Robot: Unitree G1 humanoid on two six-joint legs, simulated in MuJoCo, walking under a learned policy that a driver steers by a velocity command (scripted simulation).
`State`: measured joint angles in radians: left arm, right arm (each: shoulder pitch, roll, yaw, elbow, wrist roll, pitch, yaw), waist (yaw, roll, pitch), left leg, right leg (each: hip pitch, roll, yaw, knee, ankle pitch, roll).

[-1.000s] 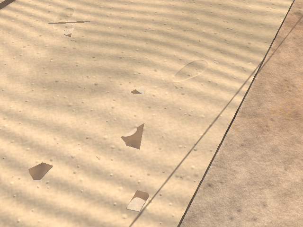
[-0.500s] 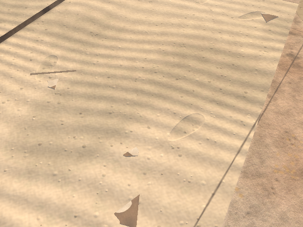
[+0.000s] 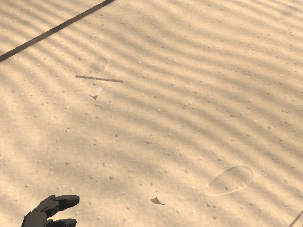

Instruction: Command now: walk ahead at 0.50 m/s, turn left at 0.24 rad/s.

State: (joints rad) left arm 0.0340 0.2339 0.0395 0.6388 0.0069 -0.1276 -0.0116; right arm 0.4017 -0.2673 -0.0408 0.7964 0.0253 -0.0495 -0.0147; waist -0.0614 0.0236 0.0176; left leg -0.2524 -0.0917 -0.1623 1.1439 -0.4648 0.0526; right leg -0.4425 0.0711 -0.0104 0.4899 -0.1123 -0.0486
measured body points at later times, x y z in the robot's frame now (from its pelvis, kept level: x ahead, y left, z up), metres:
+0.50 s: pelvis +0.26 +0.04 +0.01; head +0.27 +0.05 +0.46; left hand +0.36 +0.30 -0.11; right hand +0.39 -0.24 -0.07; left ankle +0.31 +0.14 -0.73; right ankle +0.16 -0.09 -0.64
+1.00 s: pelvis +0.48 -0.09 +0.00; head +0.51 -0.12 +0.45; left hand +0.74 +0.07 -0.08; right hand +0.44 -0.39 -0.11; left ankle +0.47 +0.10 -0.63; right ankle +0.49 -0.18 -0.73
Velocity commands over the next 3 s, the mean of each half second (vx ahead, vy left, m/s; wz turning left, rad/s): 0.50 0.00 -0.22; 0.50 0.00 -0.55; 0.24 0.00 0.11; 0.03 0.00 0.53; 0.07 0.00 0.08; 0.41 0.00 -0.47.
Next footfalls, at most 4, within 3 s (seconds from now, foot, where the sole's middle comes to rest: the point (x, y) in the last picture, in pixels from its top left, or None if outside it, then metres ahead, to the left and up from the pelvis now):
0.38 left None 0.35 0.14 -0.76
0.86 right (194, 206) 0.53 -0.20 -0.76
1.36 left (175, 146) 0.84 -0.15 -0.76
1.78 right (219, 162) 0.73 -0.35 -0.76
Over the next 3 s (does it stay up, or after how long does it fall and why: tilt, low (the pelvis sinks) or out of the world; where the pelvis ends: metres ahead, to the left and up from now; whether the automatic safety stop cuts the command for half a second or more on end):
stays up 0.87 -0.31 0.02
